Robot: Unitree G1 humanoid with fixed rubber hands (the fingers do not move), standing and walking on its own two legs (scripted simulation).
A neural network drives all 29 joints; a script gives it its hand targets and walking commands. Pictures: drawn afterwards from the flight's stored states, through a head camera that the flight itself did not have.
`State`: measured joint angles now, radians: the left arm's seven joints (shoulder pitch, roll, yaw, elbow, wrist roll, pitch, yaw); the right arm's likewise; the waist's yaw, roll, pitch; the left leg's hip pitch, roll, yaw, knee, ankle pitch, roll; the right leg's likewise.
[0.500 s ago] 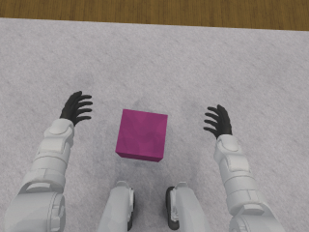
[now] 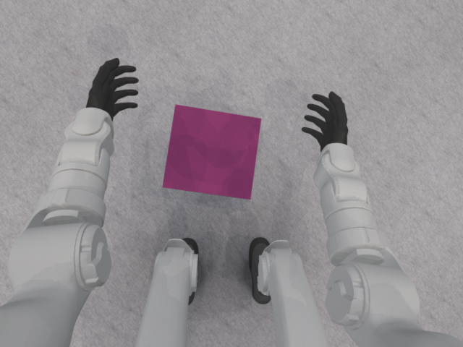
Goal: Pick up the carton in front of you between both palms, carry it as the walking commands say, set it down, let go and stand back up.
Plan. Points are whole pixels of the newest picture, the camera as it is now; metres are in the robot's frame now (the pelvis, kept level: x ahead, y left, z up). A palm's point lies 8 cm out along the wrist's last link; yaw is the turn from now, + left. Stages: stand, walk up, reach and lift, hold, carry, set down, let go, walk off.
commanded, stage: reach and lift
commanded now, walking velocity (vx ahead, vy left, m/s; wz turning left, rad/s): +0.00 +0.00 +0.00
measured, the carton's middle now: (211, 158) +0.45 +0.04 -0.47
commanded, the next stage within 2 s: none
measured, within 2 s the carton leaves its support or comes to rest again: leaves its support in 1.44 s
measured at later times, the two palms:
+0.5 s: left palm (138, 142) +0.47 +0.22 -0.36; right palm (291, 161) +0.44 -0.15 -0.36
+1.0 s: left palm (146, 143) +0.47 +0.21 -0.39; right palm (284, 157) +0.46 -0.14 -0.38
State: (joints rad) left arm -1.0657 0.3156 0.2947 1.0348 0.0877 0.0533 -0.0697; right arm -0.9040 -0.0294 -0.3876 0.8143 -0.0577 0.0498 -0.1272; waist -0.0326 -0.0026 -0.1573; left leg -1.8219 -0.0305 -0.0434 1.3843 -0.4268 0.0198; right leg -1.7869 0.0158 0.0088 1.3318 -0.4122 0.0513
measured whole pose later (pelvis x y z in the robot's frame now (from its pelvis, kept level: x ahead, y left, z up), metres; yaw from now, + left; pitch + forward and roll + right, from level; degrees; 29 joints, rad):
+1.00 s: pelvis -0.05 -0.01 -0.22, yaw -2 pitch +39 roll -4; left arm -1.37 0.46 -0.02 1.21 -0.20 0.00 0.02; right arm -1.28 -0.18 -0.13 1.10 0.26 -0.01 -0.19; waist -0.01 -0.07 0.25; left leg -2.30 -0.01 -0.04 2.18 -0.55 0.02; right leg -2.27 0.08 0.01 2.13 -0.54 0.08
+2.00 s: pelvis -0.05 -0.02 -0.11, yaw +4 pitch +40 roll -2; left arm -1.06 0.14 0.32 0.89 0.17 0.28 0.01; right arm -0.94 0.12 -0.53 0.67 -0.17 0.26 -0.15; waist 0.01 -0.05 -0.14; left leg -2.02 -0.11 -0.09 1.81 -0.49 -0.05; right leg -1.99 0.16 0.08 1.81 -0.53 0.08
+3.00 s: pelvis +0.06 -0.02 +0.15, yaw +6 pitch +13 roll +0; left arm -0.31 -0.10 0.25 0.57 0.17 0.35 0.06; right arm -0.30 0.16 -0.30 0.53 -0.17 0.31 -0.07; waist 0.00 -0.02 -0.17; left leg -0.64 -0.08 -0.14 0.75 -0.33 -0.01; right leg -0.62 0.08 0.15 0.76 -0.35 0.01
